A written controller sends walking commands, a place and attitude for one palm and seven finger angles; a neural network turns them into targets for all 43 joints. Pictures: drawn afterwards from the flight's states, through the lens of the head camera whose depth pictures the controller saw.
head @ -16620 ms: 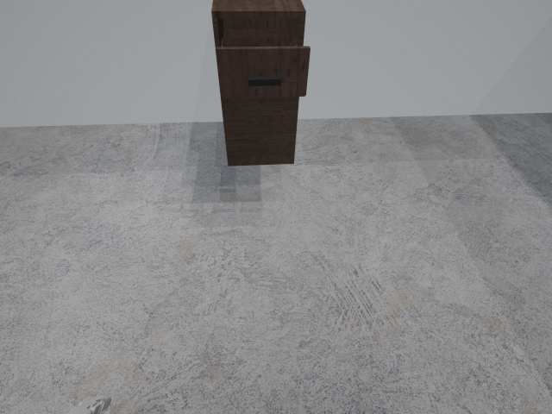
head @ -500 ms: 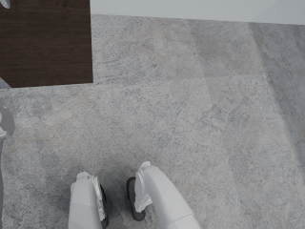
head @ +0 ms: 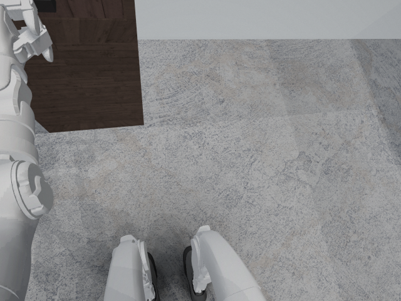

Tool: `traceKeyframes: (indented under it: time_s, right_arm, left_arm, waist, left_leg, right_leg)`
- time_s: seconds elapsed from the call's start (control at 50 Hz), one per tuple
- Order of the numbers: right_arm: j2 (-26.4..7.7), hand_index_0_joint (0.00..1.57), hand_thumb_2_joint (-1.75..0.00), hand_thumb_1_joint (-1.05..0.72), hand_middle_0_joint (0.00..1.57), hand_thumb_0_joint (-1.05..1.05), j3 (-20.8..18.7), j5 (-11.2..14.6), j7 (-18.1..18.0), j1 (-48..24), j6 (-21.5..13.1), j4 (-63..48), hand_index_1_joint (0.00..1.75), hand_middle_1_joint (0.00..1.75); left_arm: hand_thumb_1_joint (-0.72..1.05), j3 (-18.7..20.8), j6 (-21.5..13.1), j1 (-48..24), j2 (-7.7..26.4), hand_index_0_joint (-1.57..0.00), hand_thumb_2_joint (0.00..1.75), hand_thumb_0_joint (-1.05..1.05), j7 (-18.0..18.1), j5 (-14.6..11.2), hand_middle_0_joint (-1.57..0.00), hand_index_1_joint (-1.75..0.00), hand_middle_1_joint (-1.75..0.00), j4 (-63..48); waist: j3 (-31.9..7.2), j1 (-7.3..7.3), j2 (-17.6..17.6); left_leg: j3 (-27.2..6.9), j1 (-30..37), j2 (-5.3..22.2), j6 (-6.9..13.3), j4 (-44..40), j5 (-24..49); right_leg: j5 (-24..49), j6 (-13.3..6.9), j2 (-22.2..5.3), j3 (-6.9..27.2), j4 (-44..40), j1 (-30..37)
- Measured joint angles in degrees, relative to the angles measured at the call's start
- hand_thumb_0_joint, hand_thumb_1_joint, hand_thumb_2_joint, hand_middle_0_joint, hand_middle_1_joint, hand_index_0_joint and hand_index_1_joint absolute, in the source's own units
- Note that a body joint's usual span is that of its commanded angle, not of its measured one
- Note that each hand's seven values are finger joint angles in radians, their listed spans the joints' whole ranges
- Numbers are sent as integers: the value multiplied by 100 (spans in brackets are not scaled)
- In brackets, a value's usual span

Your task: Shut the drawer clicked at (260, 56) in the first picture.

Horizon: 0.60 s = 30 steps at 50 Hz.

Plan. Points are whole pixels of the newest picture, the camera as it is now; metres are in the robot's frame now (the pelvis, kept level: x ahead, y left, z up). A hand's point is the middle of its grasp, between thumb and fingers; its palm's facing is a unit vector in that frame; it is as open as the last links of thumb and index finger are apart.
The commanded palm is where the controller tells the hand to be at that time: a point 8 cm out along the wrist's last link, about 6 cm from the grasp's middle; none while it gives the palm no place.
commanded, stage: draw the hand back to the body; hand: left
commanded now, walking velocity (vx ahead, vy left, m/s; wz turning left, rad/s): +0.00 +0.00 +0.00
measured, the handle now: out of the picture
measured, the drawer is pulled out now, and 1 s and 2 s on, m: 0.00 0.00 0.00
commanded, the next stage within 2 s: step back with the hand held close in 1.46 s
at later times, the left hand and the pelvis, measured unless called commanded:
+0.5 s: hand out of the picture +0.44 +0.21 +0.15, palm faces +0.07 -1.00 -0.04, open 3.3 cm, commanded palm +0.40 +0.26 +0.15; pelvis +0.05 +0.00 +0.08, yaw +4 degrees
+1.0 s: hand out of the picture +0.28 +0.23 +0.25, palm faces +0.33 -0.90 -0.27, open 3.3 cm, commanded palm +0.22 +0.28 +0.26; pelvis +0.03 +0.00 +0.14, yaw +5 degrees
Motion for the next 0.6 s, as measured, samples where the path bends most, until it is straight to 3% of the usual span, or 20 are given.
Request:
traceKeyframes:
  time_s: [0.12,0.2,0.28,0.36,0.44,0.5,0.6]
  right_arm:
    - [8,21,-90,-91,20,0,-107,38,3,-172,83,-35,30,30]
    - [28,21,-90,-91,20,0,-243,152,38,-240,246,-127,30,30]
    - [64,20,-90,-91,20,0,-311,364,53,-247,325,-255,30,30]
    - [74,20,-90,-91,20,0,-276,492,-29,-274,221,-335,30,30]
    - [32,21,-90,-91,20,0,-335,532,-115,-422,60,-344,30,30]
    - [-35,21,-90,-91,20,0,-406,553,-138,-590,25,-374,30,30]
    - [-121,20,-90,-91,20,0,-432,618,-200,-826,71,-575,30,30]
  left_arm:
    - [89,-21,-166,232,-107,-140,90,2,-95,-120,-140,-160,-160,-194]
    - [90,-34,-100,1084,-431,-140,90,2,-248,-347,-140,-160,-160,-1285]
    - [90,-233,255,2442,-913,-140,90,2,-378,-730,-140,-160,-160,-2518]
    - [90,-482,506,3437,-1289,-140,90,2,-289,-1002,-140,-160,-160,-3112]
    - [90,-756,294,3964,-1492,-140,90,2,-122,-1143,-140,-160,-160,-3435]
    - [90,-1018,172,4248,-1568,-140,90,2,-186,-1192,-140,-160,-160,-3619]
    - [90,-1239,407,4929,-1698,-140,90,2,-438,-1332,-140,-160,-160,-4076]
  waist:
    - [-34,123,-56]
    - [-34,305,-47]
    - [-76,599,-58]
    - [-196,842,-131]
    - [-279,978,-172]
    - [-297,1064,-169]
    - [-228,1167,-120]
  left_leg:
    - [-17,177,-22,-52,-76,-87]
    - [36,538,-27,-79,-347,-85]
    - [97,1362,-84,-97,-1009,76]
    - [45,2274,-176,-140,-1692,244]
    - [-50,2953,-245,-168,-2037,283]
    - [-88,3322,-283,-168,-2172,319]
    - [-18,3891,-322,-137,-2445,426]
  right_leg:
    - [-111,-40,-4,-4,-51,170]
    - [-103,-47,11,72,-299,498]
    - [69,-14,33,247,-926,1261]
    - [248,4,31,329,-1588,2156]
    - [274,-17,-5,268,-1963,2885]
    - [297,-8,-30,243,-2115,3278]
    - [389,19,-67,323,-2339,3812]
